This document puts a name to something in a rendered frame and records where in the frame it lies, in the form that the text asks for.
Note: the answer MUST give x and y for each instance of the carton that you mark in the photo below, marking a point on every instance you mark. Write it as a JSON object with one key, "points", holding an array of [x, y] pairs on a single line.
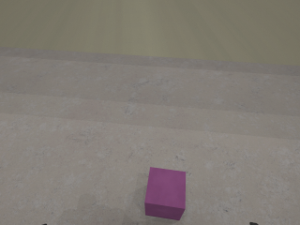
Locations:
{"points": [[165, 193]]}

